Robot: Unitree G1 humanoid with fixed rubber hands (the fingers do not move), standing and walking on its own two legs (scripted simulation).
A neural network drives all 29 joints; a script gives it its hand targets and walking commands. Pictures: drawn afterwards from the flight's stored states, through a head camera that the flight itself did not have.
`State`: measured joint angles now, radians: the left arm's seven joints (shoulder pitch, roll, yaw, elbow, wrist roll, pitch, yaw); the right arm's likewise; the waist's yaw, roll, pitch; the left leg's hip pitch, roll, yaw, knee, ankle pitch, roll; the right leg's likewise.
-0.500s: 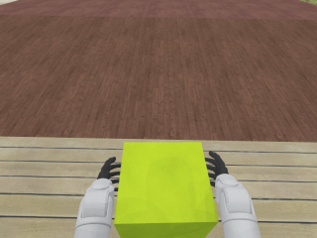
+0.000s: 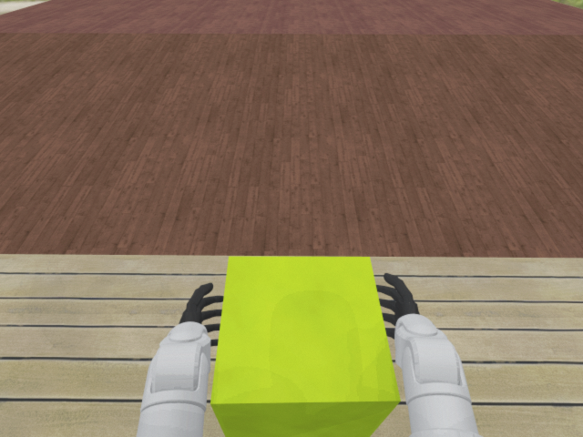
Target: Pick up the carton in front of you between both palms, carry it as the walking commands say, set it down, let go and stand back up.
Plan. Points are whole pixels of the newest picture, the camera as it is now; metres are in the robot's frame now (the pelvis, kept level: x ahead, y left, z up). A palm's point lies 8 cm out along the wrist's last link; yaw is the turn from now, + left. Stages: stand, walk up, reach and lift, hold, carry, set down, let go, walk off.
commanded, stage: hold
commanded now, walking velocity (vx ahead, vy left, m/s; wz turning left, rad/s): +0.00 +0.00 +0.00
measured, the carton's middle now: (298, 356) +0.29 +0.00 -0.03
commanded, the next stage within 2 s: carry in 0.70 s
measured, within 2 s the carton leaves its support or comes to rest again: neither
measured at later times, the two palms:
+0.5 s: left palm (192, 334) +0.28 +0.15 +0.04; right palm (404, 323) +0.29 -0.15 +0.05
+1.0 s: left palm (207, 302) +0.32 +0.13 +0.07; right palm (413, 294) +0.33 -0.17 +0.07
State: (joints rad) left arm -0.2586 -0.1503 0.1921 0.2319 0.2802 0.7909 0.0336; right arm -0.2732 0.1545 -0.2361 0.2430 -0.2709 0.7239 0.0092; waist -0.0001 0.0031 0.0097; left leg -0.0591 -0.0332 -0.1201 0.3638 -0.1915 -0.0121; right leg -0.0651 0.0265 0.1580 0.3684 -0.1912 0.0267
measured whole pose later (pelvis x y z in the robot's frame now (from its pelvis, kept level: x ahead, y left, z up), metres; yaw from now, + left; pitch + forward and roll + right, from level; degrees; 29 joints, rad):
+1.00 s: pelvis +0.05 -0.02 +0.00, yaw +2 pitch +4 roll +1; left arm -0.14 -0.13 0.08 -0.16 0.13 1.01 0.11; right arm -0.14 0.13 -0.14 -0.17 -0.11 0.97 -0.06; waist -0.01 0.00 -0.12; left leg -0.41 0.03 0.05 0.78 -0.42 -0.01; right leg -0.22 -0.03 -0.07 0.42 -0.29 -0.02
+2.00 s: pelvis +0.64 +0.02 -0.02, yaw +1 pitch +4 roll +2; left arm -0.02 -0.13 0.06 -0.55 0.06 1.24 0.14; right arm -0.02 0.13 -0.03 -0.52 -0.06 1.18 -0.11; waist 0.00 -0.02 -0.13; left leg -0.46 0.05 0.25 0.56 -0.13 0.07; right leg -0.14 -0.13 -0.15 0.76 -0.48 0.03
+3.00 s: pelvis +1.27 +0.04 -0.02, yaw +1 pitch +9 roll -1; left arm -0.64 -0.09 0.28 -0.29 0.02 1.19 0.19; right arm -0.63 0.07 -0.25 -0.26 0.05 1.15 -0.18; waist -0.09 0.01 0.09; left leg -0.21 0.01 0.15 0.50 -0.46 0.07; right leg -0.80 -0.01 -0.09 0.97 -0.31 -0.08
